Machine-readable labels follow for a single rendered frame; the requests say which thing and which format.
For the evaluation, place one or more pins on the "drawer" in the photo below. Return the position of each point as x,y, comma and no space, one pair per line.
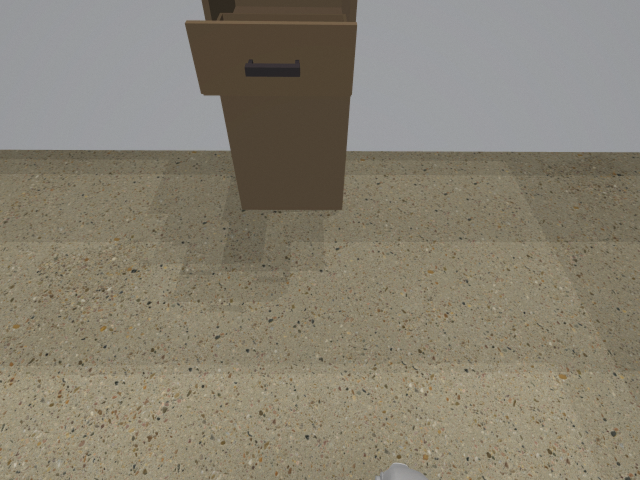
324,44

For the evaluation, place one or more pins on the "cabinet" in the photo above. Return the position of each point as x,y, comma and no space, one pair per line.
288,152

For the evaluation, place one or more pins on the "handle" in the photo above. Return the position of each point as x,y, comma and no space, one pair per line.
272,70

